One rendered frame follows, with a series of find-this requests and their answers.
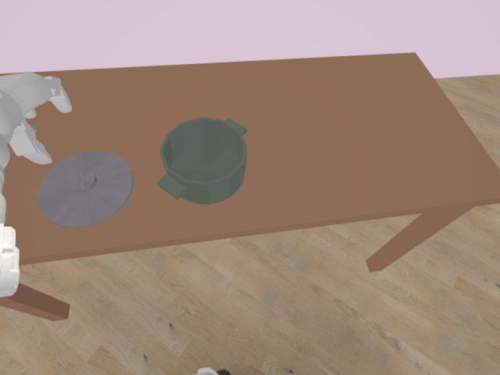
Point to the table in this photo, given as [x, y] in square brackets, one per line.
[330, 140]

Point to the left robot forearm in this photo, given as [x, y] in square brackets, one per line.
[11, 116]

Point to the pot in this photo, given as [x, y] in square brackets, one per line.
[204, 159]

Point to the lid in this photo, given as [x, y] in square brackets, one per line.
[60, 204]

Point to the knob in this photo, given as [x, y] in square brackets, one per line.
[83, 181]

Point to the left robot hand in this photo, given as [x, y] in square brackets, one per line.
[31, 90]

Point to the left robot upper arm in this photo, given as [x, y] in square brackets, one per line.
[9, 261]

